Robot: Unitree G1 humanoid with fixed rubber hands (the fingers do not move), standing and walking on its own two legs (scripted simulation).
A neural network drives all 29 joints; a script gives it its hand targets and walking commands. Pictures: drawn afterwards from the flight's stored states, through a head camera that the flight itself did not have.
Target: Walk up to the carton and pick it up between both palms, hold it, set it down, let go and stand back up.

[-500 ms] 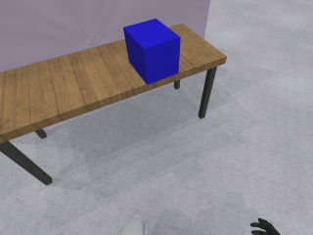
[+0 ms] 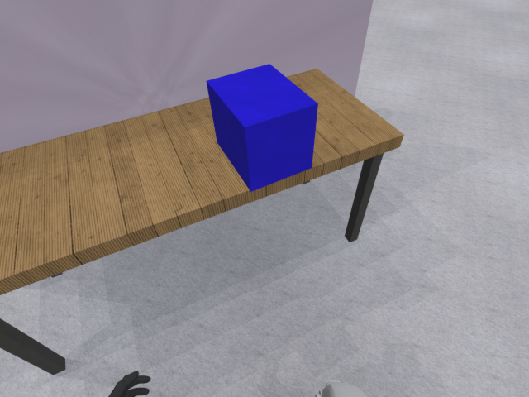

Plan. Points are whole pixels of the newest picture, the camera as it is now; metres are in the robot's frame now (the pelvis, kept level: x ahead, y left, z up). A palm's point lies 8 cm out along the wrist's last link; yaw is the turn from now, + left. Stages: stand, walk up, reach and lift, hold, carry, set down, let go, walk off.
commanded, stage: walk up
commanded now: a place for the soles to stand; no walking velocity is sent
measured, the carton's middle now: (260, 125) +0.80 -0.01 -0.04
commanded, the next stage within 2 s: none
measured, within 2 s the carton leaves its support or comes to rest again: neither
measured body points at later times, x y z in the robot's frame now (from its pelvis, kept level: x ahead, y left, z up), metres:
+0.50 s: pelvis +0.17 +0.05 +0.01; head +0.17 +0.08 +0.46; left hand +0.21 +0.32 -0.11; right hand +0.29 -0.21 -0.07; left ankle +0.20 +0.15 -0.70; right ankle +0.18 -0.10 -0.63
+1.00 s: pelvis +0.26 +0.03 +0.01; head +0.27 +0.03 +0.46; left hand +0.37 +0.30 -0.09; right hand +0.36 -0.23 -0.10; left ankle +0.25 +0.15 -0.70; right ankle +0.35 -0.09 -0.70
